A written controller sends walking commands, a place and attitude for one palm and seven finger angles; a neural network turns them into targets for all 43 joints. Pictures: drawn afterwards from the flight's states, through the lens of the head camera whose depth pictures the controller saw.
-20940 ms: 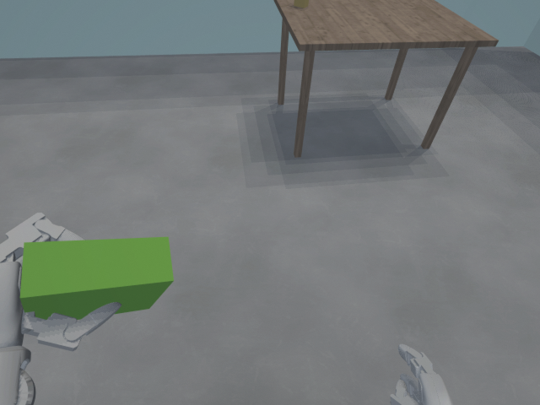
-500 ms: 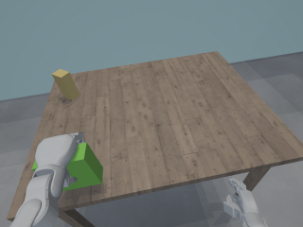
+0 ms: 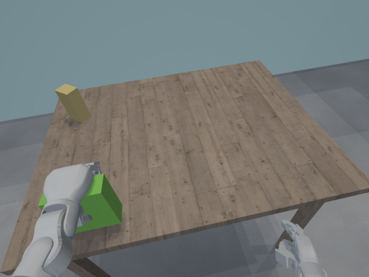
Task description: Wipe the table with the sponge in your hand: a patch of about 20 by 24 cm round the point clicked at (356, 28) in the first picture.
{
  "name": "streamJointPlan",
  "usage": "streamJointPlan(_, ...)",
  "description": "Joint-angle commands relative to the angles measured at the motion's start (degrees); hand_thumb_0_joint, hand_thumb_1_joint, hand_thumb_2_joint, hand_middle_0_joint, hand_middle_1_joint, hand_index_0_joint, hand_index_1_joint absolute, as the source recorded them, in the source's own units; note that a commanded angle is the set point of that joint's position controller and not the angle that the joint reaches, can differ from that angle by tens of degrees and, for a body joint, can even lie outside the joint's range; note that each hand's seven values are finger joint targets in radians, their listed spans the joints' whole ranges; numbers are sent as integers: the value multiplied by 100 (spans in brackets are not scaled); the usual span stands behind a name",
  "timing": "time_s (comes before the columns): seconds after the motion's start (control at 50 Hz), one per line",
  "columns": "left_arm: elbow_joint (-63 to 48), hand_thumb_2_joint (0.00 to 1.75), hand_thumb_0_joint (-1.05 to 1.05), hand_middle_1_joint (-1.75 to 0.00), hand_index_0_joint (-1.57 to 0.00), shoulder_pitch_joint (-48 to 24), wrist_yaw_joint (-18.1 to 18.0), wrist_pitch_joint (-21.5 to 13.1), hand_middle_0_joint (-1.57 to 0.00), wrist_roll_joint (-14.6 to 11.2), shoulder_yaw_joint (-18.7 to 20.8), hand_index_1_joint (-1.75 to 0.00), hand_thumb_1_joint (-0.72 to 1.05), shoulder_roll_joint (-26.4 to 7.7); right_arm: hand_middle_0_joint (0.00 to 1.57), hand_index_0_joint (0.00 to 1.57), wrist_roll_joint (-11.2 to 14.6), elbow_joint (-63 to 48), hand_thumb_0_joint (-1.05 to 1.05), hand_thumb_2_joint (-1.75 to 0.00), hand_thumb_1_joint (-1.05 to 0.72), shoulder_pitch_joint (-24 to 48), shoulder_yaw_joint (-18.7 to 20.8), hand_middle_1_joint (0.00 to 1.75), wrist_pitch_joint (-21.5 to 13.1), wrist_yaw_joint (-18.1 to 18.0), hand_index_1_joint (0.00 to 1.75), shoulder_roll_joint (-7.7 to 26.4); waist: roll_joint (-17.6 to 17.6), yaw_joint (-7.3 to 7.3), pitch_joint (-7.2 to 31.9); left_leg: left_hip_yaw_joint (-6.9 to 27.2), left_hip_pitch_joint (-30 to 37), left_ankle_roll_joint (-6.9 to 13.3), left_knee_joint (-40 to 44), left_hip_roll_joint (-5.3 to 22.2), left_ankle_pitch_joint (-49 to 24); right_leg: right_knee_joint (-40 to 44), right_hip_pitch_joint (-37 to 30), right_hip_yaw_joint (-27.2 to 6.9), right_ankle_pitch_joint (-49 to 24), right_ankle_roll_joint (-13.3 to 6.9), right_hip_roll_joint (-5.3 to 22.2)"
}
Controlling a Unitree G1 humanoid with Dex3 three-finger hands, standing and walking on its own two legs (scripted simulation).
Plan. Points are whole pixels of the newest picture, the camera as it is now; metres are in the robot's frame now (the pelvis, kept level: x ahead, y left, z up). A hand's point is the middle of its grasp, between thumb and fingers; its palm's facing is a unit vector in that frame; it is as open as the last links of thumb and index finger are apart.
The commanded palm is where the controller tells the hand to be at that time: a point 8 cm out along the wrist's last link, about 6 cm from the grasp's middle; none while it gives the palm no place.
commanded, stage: move the sponge above the wiping area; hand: left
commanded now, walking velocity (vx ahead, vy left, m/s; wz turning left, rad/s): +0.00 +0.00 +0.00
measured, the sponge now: (89, 210) +0.24 +0.28 -0.01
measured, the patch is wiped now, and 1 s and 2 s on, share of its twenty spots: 0.00 0.00 0.00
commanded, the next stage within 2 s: lower the sponge onto the table in 1.06 s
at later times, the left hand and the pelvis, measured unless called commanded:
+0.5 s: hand (89, 188) +0.27 +0.28 +0.04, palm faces -0.06 -0.07 -1.00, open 9.5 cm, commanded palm +0.25 +0.27 +0.10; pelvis +0.00 +0.00 +0.00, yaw +0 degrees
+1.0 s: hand (86, 193) +0.26 +0.28 +0.04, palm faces -0.06 -0.08 -0.99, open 9.5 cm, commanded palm +0.24 +0.27 +0.10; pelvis +0.01 +0.00 +0.00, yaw +0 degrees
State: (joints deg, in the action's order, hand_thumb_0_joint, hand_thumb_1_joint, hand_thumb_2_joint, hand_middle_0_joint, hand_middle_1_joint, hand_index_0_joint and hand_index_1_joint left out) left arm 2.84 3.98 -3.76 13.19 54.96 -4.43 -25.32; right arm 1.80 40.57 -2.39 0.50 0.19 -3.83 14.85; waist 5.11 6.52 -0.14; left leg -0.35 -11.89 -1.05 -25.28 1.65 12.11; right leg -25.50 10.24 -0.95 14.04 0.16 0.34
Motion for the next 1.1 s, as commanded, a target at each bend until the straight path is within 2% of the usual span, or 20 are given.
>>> streamJointPlan(0.0,-1059,130,0,-160,-120,-1396,-392,-1,-120,139,831,-160,10,-1217,20,20,14,-961,0,-90,-90,1047,184,30,-339,-49,30,539,-214,12,1285,174,691,235,124,-253,-1302,385,-34,-231,-1197,-377,-83)
streamJointPlan(0.04,-1049,130,0,-160,-120,-1566,-406,64,-120,150,1032,-160,10,-1470,20,20,7,-921,0,-90,-90,1096,179,30,-318,-53,30,596,-247,14,1252,229,705,217,152,-264,-1229,423,8,-343,-1085,-412,-142)
streamJointPlan(0.06,-1129,130,0,-160,-120,-1537,-383,51,-120,98,633,-160,10,-1016,20,20,37,-993,0,-90,-90,1035,173,30,-353,-37,30,520,-185,-61,1367,156,689,248,144,-230,-1241,359,-25,-145,-1119,-363,-93)
streamJointPlan(0.18,-790,130,0,-160,-120,-1780,-313,89,-120,154,513,-160,10,-1032,20,20,48,-934,0,-90,-90,989,152,30,-328,-32,30,542,-330,-109,1119,206,562,245,175,-245,-1002,422,169,-135,-855,-358,-117)
streamJointPlan(0.32,-498,130,0,-160,-120,-2189,-479,-21,-120,296,601,-160,10,-1122,20,20,37,-864,0,-90,-90,905,196,30,-322,-87,30,539,-218,-67,1428,167,662,243,125,-250,-1081,361,166,-120,-908,-381,-128)
streamJointPlan(0.34,-476,130,0,-160,-120,-2132,-523,8,-120,280,897,-160,10,-1402,20,20,24,-862,0,-90,-90,904,198,30,-307,-95,30,585,-221,-28,1394,202,640,229,165,-251,-1005,397,124,-227,-822,-415,-170)
streamJointPlan(0.38,-367,130,0,-160,-120,-2272,-525,38,-120,291,539,-160,10,-1021,20,20,56,-867,0,-90,-90,909,177,30,-318,-81,30,532,-247,-105,1393,155,610,233,114,-236,-1092,342,196,-97,-938,-379,-130)
streamJointPlan(0.44,-203,130,0,-160,-120,-2057,-554,159,-120,274,773,-160,10,-1233,20,20,51,-839,0,-90,-90,896,201,30,-265,-63,30,603,-257,-45,1437,183,576,211,155,-228,-1086,333,117,-165,-939,-405,-165)
streamJointPlan(0.6,-552,130,0,-160,-120,-2103,-498,121,-120,324,332,-160,10,-852,20,20,49,-964,0,-90,-90,886,210,30,-285,10,30,546,-188,-82,1576,206,644,242,44,-217,-1391,194,139,-36,-1213,-383,-120)
streamJointPlan(0.64,-690,130,0,-160,-120,-2101,-560,120,-120,343,637,-160,10,-1178,20,20,21,-957,0,-90,-90,915,223,30,-282,-1,30,586,-174,-17,1580,267,690,233,64,-217,-1373,217,119,-152,-1169,-416,-168)
streamJointPlan(0.66,-796,130,0,-160,-120,-1990,-581,105,-120,301,415,-160,10,-858,20,20,41,-1013,0,-90,-90,856,223,30,-301,12,30,520,-129,-62,1640,190,656,256,42,-203,-1463,156,34,-12,-1291,-384,-122)
streamJointPlan(0.72,-568,130,0,-160,-120,-1935,-636,219,-120,331,589,-160,10,-1046,20,20,44,-915,0,-90,-90,889,225,30,-255,14,30,573,-369,-47,1526,188,618,231,29,-209,-1503,192,46,-71,-1448,-378,-113)
streamJointPlan(0.74,-561,130,0,-160,-120,-1831,-660,276,-120,308,921,-160,10,-1370,20,20,34,-896,0,-90,-90,925,228,30,-237,-4,30,625,-374,20,1500,203,605,230,64,-228,-1398,244,-37,-190,-1372,-407,-142)
streamJointPlan(0.78,-572,130,0,-160,-120,-1766,-625,335,-120,293,626,-160,10,-1047,20,20,66,-940,0,-90,-90,1019,199,30,-241,2,30,551,-407,-5,1440,166,597,245,49,-246,-1394,248,-17,-112,-1376,-369,-102)
streamJointPlan(0.84,-677,130,0,-160,-120,-1640,-556,375,-120,233,821,-160,10,-1262,20,20,51,-919,0,-90,-90,1050,212,30,-234,-7,30,613,-363,12,1461,196,673,248,52,-259,-1398,283,-68,-237,-1409,-393,-129)
streamJointPlan(0.88,-735,130,0,-160,-120,-1667,-435,334,-120,219,410,-160,10,-875,20,20,66,-964,0,-90,-90,1051,176,30,-263,16,30,539,-408,-58,1377,175,648,268,34,-266,-1398,282,10,-126,-1419,-356,-99)
streamJointPlan(0.94,-812,130,0,-160,-120,-1634,-359,234,-120,185,642,-160,10,-1156,20,20,37,-952,0,-90,-90,1030,196,30,-269,-7,30,588,-364,-47,1295,199,690,274,41,-280,-1260,369,55,-278,-1284,-381,-134)
streamJointPlan(0.98,-800,130,0,-160,-120,-1707,-322,136,-120,209,393,-160,10,-893,20,20,38,-962,0,-90,-90,977,178,30,-291,-2,30,523,-422,-83,1277,191,663,285,41,-267,-1293,347,119,-148,-1283,-356,-115)
streamJointPlan(1.04,-954,130,0,-160,-120,-1876,-408,8,-120,269,762,-160,10,-1302,20,20,6,-933,0,-90,-90,982,213,30,-286,-20,30,578,-204,-32,1316,215,727,257,51,-277,-1255,380,89,-298,-1219,-411,-147)
streamJointPlan(1.08,-1014,130,0,-160,-120,-1885,-474,-71,-120,295,579,-160,10,-1051,20,20,3,-947,0,-90,-90,982,216,30,-328,-20,30,510,-216,-35,1452,187,780,260,17,-267,-1369,330,98,-208,-1290,-392,-122)
